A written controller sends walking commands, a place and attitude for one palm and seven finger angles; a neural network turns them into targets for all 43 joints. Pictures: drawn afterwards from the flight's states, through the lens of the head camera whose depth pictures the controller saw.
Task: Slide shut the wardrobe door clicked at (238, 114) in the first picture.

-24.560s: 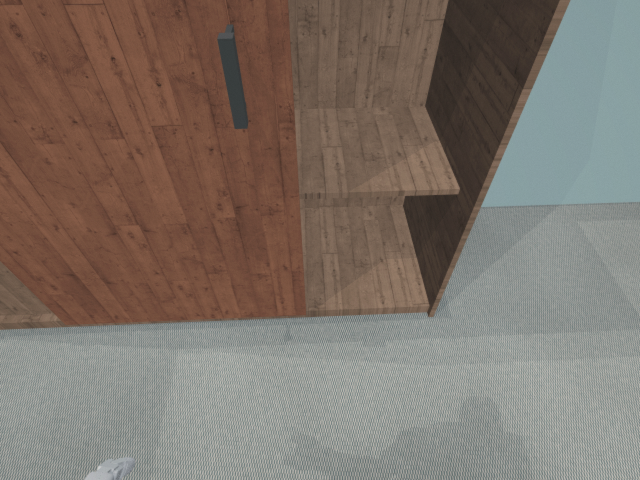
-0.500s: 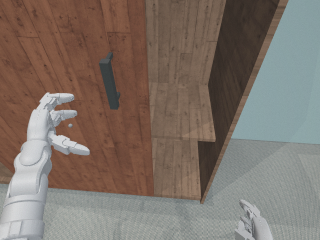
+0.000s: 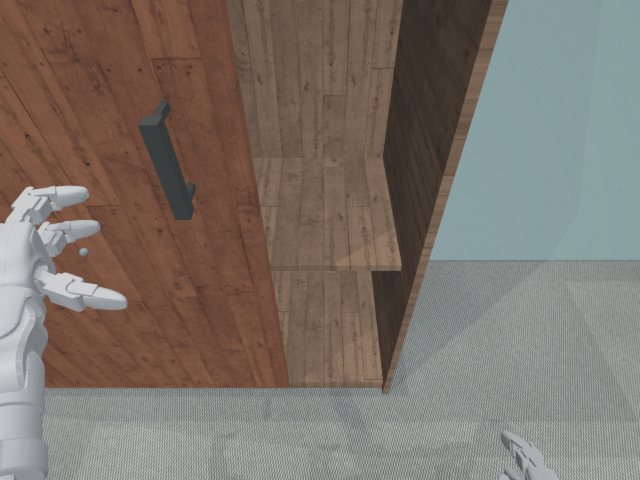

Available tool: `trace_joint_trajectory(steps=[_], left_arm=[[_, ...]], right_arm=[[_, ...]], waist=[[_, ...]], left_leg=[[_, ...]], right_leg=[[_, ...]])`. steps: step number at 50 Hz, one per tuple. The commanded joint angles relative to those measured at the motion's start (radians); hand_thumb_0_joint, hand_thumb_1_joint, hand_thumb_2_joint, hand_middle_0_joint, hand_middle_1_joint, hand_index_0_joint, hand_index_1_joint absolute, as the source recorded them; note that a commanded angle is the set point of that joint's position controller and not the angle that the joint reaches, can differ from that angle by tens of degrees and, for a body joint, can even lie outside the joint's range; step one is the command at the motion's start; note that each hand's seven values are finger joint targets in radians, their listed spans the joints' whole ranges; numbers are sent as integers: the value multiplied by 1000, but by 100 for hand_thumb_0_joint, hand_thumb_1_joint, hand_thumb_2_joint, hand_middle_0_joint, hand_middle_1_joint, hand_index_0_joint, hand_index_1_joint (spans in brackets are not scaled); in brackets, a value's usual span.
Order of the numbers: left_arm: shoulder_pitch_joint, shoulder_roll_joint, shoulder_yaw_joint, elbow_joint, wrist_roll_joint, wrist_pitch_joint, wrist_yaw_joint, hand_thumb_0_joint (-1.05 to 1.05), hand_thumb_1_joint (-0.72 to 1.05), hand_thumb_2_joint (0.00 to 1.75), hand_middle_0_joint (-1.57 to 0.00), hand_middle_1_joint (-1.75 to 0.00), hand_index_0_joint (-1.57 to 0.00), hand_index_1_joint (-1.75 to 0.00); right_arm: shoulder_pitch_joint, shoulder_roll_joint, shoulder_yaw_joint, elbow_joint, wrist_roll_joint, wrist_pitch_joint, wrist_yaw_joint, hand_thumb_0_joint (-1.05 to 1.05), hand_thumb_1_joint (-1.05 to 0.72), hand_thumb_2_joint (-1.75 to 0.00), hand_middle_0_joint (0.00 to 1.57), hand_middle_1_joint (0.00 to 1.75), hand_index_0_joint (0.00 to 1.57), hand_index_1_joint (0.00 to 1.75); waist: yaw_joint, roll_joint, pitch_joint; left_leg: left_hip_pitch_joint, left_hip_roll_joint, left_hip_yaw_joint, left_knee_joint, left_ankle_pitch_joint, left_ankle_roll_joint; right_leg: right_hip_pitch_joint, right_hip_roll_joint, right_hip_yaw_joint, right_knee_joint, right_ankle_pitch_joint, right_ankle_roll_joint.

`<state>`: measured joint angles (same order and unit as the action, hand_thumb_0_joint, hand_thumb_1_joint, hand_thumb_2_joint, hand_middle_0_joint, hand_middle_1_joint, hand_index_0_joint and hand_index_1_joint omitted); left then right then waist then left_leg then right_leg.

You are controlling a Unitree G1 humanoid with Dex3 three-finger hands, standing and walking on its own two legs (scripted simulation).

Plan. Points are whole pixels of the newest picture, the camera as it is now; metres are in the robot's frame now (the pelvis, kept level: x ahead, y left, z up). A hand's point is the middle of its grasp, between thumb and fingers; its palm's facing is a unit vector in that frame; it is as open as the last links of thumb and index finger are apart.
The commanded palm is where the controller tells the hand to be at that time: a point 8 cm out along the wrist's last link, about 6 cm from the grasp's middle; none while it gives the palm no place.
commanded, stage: draw the hand back to the body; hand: left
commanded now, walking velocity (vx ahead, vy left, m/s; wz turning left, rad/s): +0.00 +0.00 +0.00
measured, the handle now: (173, 162) +0.48 +0.24 +0.16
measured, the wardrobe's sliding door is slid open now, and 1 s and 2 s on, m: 0.29 0.29 0.29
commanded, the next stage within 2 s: step back with the hand held close in 1.56 s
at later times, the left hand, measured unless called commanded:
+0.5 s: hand (36, 303) +0.25 +0.30 +0.15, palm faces +0.15 -0.99 -0.03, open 14.6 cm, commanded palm +0.21 +0.34 +0.16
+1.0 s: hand out of the picture +0.22 +0.33 +0.16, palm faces +0.41 -0.85 -0.33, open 10.6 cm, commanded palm +0.16 +0.37 +0.18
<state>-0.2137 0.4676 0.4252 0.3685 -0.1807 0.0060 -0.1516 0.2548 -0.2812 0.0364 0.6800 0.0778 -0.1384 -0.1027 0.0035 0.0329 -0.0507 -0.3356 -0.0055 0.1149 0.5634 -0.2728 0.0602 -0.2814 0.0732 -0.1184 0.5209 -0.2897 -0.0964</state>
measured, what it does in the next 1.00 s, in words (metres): shifts its weight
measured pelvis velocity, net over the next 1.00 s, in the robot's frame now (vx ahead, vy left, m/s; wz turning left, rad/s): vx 0.01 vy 0.08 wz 0.02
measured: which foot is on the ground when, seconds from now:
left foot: down 0.00-1.00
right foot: down 0.00-1.00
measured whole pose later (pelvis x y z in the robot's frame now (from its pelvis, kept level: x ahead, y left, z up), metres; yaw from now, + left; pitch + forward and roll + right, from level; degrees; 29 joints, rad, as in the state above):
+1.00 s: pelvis +0.01 +0.08 +0.01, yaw +1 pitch -4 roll -2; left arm 0.34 0.35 0.30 -0.29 -0.09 -0.11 0.09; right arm 0.23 -0.25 0.02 0.65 0.02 -0.12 -0.02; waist 0.04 0.07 0.01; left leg -0.11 -0.10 0.12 0.38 -0.22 0.11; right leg -0.06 0.00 -0.09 0.37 -0.24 0.00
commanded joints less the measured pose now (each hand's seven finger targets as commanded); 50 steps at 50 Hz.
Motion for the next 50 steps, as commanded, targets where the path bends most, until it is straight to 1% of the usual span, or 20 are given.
trace_joint_trajectory(steps=[1,3,5,7,12,17,20,24,25,26,28,30,31,32,35,38,43,46,48,50], left_arm=[[-342,299,119,-152,-170,-59,-188,0,-55,20,-25,-115,-25,-115],[-341,325,136,-196,-193,-61,-265,0,-55,20,-25,-115,-25,-115],[-294,340,137,-216,-178,-60,-297,0,-55,20,-25,-115,-25,-115],[-181,329,144,-238,-168,-43,-273,0,-55,20,-25,-115,-25,-115],[-50,241,132,-291,-196,26,-210,0,-55,20,-25,-115,-25,-115],[-117,191,52,-467,-179,44,-173,0,-55,20,-25,-115,-25,-115],[-167,186,22,-571,-164,32,-158,0,-51,22,-25,-113,-25,-113],[-140,156,-4,-625,-161,28,-144,0,-37,29,-24,-104,-24,-104],[-95,195,-15,-677,-17,-37,27,0,-33,31,-24,-102,-24,-102],[38,72,-72,-604,-5,-50,96,0,-30,32,-24,-100,-24,-100],[133,49,-76,-618,17,-73,152,0,-22,36,-24,-96,-24,-96],[188,84,-38,-665,32,-103,188,0,-15,39,-24,-92,-24,-92],[212,66,-50,-684,38,-114,198,0,-12,41,-24,-89,-24,-89],[234,83,-39,-693,43,-122,207,0,-8,43,-23,-87,-23,-87],[182,98,-42,-814,68,-159,231,0,3,48,-23,-81,-23,-81],[205,91,-59,-899,86,-173,251,0,14,53,-23,-75,-23,-75],[370,54,-58,-849,85,-167,256,0,32,62,-22,-64,-22,-64],[453,50,-36,-827,80,-167,250,0,43,67,-22,-58,-22,-58],[466,52,-33,-866,82,-172,248,0,50,71,-21,-53,-21,-53],[502,64,-13,-893,81,-175,248,0,57,74,-21,-49,-21,-49]], right_arm=[[-116,-134,-31,-152,22,-76,-23,0,-90,-90,20,30,20,30],[-129,-126,-24,-169,22,-89,-28,0,-90,-90,20,30,20,30],[-131,-114,-19,-186,17,-106,-25,0,-90,-90,20,30,20,30],[-127,-110,-22,-201,12,-114,-14,0,-90,-90,20,30,20,30],[-158,-108,-21,-229,19,-121,0,0,-90,-90,20,30,20,30],[-176,-100,-17,-228,18,-137,-6,0,-90,-90,20,30,20,30],[-185,-94,-11,-219,12,-153,-14,0,-90,-90,20,30,20,30],[-193,-89,1,-198,5,-169,-22,0,-90,-90,20,30,20,30],[-158,-110,-21,-185,-44,-159,8,0,-90,-90,20,30,20,30],[-164,-100,-21,-175,-45,-150,18,0,-90,-90,20,30,20,30],[-164,-99,-24,-175,-44,-122,32,0,-90,-90,20,30,20,30],[-162,-99,-32,-181,-45,-99,40,0,-90,-90,20,30,20,30],[-162,-93,-36,-186,-46,-90,42,0,-90,-90,20,30,20,30],[-161,-96,-39,-186,-47,-79,45,0,-90,-90,20,30,20,30],[-166,-95,-43,-194,-51,-75,52,0,-90,-90,20,30,20,30],[-166,-96,-47,-195,-58,-79,59,0,-90,-90,20,30,20,30],[-155,-95,-60,-189,-58,-58,67,0,-90,-90,20,30,20,30],[-151,-95,-67,-194,-57,-39,72,0,-90,-90,20,30,20,30],[-151,-96,-70,-198,-55,-30,78,0,-90,-90,20,30,20,30],[-150,-95,-72,-203,-59,-27,80,0,-90,-90,20,30,20,30]], waist=[[-5,-15,-282],[7,38,-320],[22,59,-280],[41,78,-221],[47,-37,-122],[26,29,-122],[16,107,-126],[20,93,-107],[34,122,1],[20,66,53],[31,9,46],[40,8,-19],[38,-2,-32],[43,-1,-41],[41,81,-103],[42,152,-94],[46,17,-29],[51,-14,-8],[53,44,-15],[57,48,-26]], left_leg=[[72,19,-133,-29,170,-11],[89,14,-134,-18,208,-9],[116,22,-140,-30,246,-7],[123,31,-144,-36,259,-11],[104,38,-150,-70,191,-16],[203,44,-173,-105,154,-10],[273,48,-210,-138,136,-18],[304,59,-266,-190,71,-37],[241,54,-284,-221,-32,-36],[214,65,-292,-252,-98,-46],[196,73,-295,-279,-125,-50],[225,72,-275,-276,-56,-51],[238,72,-264,-273,-13,-53],[239,72,-259,-272,5,-54],[317,79,-284,-280,83,-84],[356,98,-325,-293,150,-118],[331,107,-304,-275,276,-121],[307,103,-287,-270,284,-119],[321,114,-308,-273,302,-134],[328,116,-307,-266,336,-134]], right_leg=[[193,-128,256,-90,404,159],[218,-134,259,-73,480,163],[183,-124,229,-68,465,142],[131,-119,209,-77,416,123],[68,-101,170,-109,267,113],[13,-73,131,-125,151,83],[-11,-64,108,-125,120,64],[-12,-59,86,-129,88,58],[-26,-72,127,-179,53,44],[-19,-82,114,-177,43,41],[32,-81,112,-177,43,38],[90,-82,112,-175,81,37],[108,-81,108,-176,99,38],[124,-80,110,-183,103,39],[131,-73,109,-168,142,38],[117,-69,108,-159,153,42],[128,-67,103,-171,182,45],[140,-69,99,-172,186,48],[136,-70,102,-161,187,50],[138,-71,103,-160,197,52]])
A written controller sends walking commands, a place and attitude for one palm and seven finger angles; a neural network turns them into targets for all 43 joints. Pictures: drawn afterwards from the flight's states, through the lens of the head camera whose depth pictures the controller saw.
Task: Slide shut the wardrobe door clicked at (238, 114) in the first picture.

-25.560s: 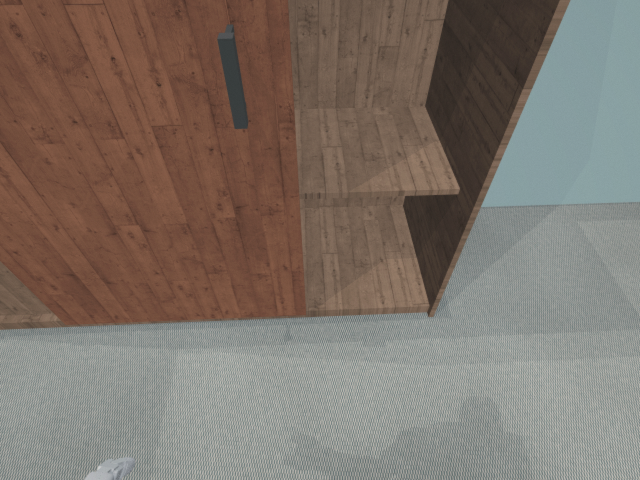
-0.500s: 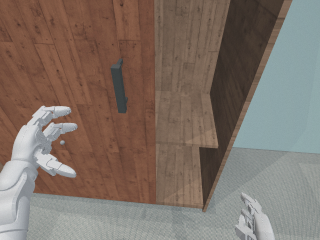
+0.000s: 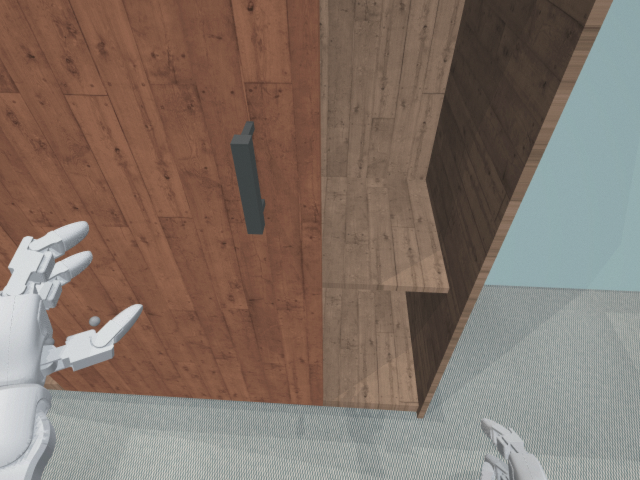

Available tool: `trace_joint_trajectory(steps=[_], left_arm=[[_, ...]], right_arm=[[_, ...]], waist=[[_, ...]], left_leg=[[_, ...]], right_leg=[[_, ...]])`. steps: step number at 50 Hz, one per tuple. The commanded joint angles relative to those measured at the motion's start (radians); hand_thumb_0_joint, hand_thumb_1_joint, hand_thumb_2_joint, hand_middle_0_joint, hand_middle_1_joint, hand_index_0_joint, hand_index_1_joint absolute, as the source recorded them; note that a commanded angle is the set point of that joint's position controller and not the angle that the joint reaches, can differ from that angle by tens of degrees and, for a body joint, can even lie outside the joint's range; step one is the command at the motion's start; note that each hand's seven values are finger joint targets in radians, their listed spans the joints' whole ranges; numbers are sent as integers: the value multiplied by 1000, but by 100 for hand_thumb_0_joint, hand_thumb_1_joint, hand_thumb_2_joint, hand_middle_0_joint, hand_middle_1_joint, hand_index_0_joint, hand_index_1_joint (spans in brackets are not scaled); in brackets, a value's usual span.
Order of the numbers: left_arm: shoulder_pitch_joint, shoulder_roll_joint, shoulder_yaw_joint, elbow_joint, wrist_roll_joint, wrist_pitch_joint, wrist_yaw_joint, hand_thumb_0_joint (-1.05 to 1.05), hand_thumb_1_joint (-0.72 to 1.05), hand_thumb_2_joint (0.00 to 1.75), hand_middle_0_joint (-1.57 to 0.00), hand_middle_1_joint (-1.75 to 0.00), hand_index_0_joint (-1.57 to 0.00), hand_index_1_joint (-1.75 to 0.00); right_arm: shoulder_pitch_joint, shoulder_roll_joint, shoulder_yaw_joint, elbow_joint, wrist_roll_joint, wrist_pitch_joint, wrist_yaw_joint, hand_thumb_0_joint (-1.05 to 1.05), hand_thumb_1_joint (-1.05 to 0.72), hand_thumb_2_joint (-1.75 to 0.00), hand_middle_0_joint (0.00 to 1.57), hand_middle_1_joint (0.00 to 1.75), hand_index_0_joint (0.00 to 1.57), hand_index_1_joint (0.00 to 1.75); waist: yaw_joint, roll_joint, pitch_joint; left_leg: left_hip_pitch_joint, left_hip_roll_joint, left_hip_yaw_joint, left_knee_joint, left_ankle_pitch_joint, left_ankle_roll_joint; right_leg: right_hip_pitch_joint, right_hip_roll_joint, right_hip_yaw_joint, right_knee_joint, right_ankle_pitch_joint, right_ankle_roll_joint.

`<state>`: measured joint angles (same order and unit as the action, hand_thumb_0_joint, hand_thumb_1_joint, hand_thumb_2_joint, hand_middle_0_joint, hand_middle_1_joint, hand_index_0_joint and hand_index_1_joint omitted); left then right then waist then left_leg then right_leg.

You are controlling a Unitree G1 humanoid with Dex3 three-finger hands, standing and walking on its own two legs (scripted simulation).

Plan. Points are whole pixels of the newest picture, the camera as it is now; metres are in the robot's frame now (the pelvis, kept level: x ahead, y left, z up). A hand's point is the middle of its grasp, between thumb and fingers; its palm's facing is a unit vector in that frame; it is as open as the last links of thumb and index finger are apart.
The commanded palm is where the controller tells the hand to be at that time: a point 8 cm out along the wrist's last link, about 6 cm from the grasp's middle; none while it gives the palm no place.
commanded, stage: draw the hand back to the body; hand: left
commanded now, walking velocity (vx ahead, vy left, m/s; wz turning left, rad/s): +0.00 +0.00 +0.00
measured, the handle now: (252, 179) +0.47 +0.15 +0.15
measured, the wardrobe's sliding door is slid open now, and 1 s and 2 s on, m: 0.29 0.29 0.29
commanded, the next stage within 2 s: step back with the hand held close in 0.56 s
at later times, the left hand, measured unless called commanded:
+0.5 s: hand (73, 351) +0.19 +0.26 +0.15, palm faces +0.45 -0.83 -0.33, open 7.5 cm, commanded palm +0.13 +0.29 +0.17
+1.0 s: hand (121, 344) +0.21 +0.23 +0.13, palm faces +0.30 -0.84 -0.46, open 7.4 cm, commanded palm +0.14 +0.28 +0.17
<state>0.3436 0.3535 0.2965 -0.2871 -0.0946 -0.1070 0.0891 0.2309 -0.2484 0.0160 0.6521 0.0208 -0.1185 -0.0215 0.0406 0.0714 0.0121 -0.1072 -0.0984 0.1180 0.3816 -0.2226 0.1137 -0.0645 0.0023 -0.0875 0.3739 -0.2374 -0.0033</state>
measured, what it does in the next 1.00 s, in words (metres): stands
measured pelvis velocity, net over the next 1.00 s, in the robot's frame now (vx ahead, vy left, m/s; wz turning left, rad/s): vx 0.00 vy -0.02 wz -0.03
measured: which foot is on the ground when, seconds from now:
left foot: down 0.00-1.00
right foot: down 0.00-1.00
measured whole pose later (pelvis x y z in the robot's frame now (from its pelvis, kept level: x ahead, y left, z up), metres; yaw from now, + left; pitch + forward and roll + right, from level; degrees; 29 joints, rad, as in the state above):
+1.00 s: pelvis +0.00 -0.02 -0.01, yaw -1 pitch +1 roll -2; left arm 0.55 0.39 0.36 -0.46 -0.06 -0.17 0.10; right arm 0.21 -0.25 -0.01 0.56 0.02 -0.05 -0.04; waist 0.00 0.03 0.03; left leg -0.28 -0.07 0.14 0.50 -0.26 0.14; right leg -0.24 0.03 -0.07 0.49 -0.27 -0.02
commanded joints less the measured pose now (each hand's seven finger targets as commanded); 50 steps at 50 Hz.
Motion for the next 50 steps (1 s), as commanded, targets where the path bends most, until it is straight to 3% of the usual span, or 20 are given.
trace_joint_trajectory(steps=[1,5,9,13,18,21,26,28,31,33,34,35,36,37,38,39,42,46,47,50], left_arm=[[-46,187,122,-263,-5,-63,8,0,61,76,-21,-47,-21,-47],[7,199,145,-309,-8,-62,12,0,75,83,-21,-38,-21,-38],[10,205,152,-360,-4,-62,21,0,90,90,-20,-30,-20,-30],[-21,175,122,-311,-1,-51,30,0,90,90,-20,-30,-20,-30],[-26,174,122,-297,-3,-51,33,0,90,90,-20,-30,-20,-30],[-13,180,131,-307,-5,-55,32,0,90,90,-20,-30,-20,-30],[-8,187,141,-296,-7,-55,30,0,90,90,-20,-30,-20,-30],[-22,192,139,-324,-5,-59,31,0,90,90,-20,-30,-20,-30],[-13,193,139,-333,-4,-62,31,0,90,90,-20,-30,-20,-30],[0,188,137,-323,-7,-59,32,0,90,90,-20,-30,-20,-30],[-9,218,166,-349,-8,-63,35,0,90,90,-20,-30,-20,-30],[-201,398,332,-455,15,-119,46,0,90,90,-20,-30,-20,-30],[-121,310,282,-331,11,-126,42,0,90,90,-20,-30,-20,-30],[-87,305,273,-323,18,-133,37,0,90,90,-20,-30,-20,-30],[-43,242,228,-274,20,-129,33,0,90,90,-20,-30,-20,-30],[9,199,189,-253,22,-132,27,0,90,90,-20,-30,-20,-30],[144,143,143,-236,20,-134,21,0,90,90,-20,-30,-20,-30],[199,227,218,-378,22,-138,32,0,90,90,-20,-30,-20,-30],[194,266,248,-428,24,-143,37,0,90,90,-20,-30,-20,-30],[200,287,283,-518,21,-150,44,0,90,90,-20,-30,-20,-30]], right_arm=[[-128,-126,-53,-180,-2,-47,0,0,-90,-90,20,30,20,30],[-128,-121,-53,-187,-4,-43,-2,0,-90,-90,20,30,20,30],[-130,-122,-52,-186,-5,-46,-5,0,-90,-90,20,30,20,30],[-128,-124,-50,-173,-6,-44,-9,0,-90,-90,20,30,20,30],[-139,-122,-49,-177,-6,-39,-19,0,-90,-90,20,30,20,30],[-141,-118,-48,-178,-6,-41,-17,0,-90,-90,20,30,20,30],[-150,-114,-44,-180,-5,-39,-18,0,-90,-90,20,30,20,30],[-154,-112,-43,-181,-4,-41,-17,0,-90,-90,20,30,20,30],[-148,-110,-43,-179,-5,-50,-16,0,-90,-90,20,30,20,30],[-149,-111,-44,-177,-5,-50,-17,0,-90,-90,20,30,20,30],[-150,-113,-46,-181,-4,-52,-18,0,-90,-90,20,30,20,30],[-169,-112,-38,-230,1,-37,-28,0,-90,-90,20,30,20,30],[-148,-84,-31,-200,-11,-28,-35,0,-90,-90,20,30,20,30],[-142,-92,-36,-202,-6,-23,-32,0,-90,-90,20,30,20,30],[-136,-90,-41,-199,-8,-23,-28,0,-90,-90,20,30,20,30],[-131,-99,-48,-202,-6,-23,-26,0,-90,-90,20,30,20,30],[-112,-112,-58,-214,2,-14,-19,0,-90,-90,20,30,20,30],[-109,-125,-69,-254,5,10,-26,0,-90,-90,20,30,20,30],[-117,-128,-70,-262,0,14,-31,0,-90,-90,20,30,20,30],[-106,-114,-72,-280,-9,19,-36,0,-90,-90,20,30,20,30]], waist=[[20,14,-107],[21,1,-102],[18,63,-73],[7,38,-24],[14,-5,-39],[20,7,-64],[23,-5,-42],[22,51,-37],[23,62,-51],[22,32,-42],[26,31,-58],[5,61,32],[-4,-55,71],[-5,-61,75],[-16,-120,70],[-19,-118,28],[-18,-38,-86],[-12,-53,-199],[-4,-17,-217],[-6,15,-219]], left_leg=[[106,205,-296,-75,303,-183],[83,202,-284,-68,289,-175],[67,207,-304,-81,229,-181],[51,210,-316,-96,164,-181],[34,194,-298,-108,75,-166],[48,189,-286,-94,121,-164],[12,181,-279,-104,51,-154],[8,181,-284,-109,33,-159],[28,182,-282,-99,81,-159],[28,185,-283,-100,79,-157],[25,184,-285,-100,69,-156],[-123,207,-253,-92,-88,-86],[-148,180,-253,-58,-126,-59],[-115,175,-247,-16,-123,-58],[-90,168,-246,27,-97,-60],[-59,167,-235,72,-62,-57],[-48,188,-224,90,92,-59],[-53,253,-267,55,370,-61],[-45,261,-279,50,435,-70],[-37,296,-305,36,582,-78]], right_leg=[[-70,-1,73,-18,152,-41],[-59,1,71,-21,150,-41],[-73,2,73,-15,128,-42],[-97,2,73,-17,105,-41],[-78,3,75,-19,88,-45],[-67,3,77,-21,104,-47],[-56,4,77,-27,85,-50],[-53,4,79,-25,80,-51],[-54,3,78,-24,96,-51],[-61,4,80,-28,90,-50],[-47,5,80,-25,89,-51],[-86,-41,193,-54,65,-44],[-128,-72,209,-104,30,-52],[-179,-105,242,-135,6,-66],[-214,-127,278,-152,-6,-78],[-228,-154,287,-148,14,-85],[-173,-167,242,-52,174,-81],[-110,-104,163,98,273,-41],[-108,-90,151,123,257,-44],[-135,-56,124,189,107,-40]])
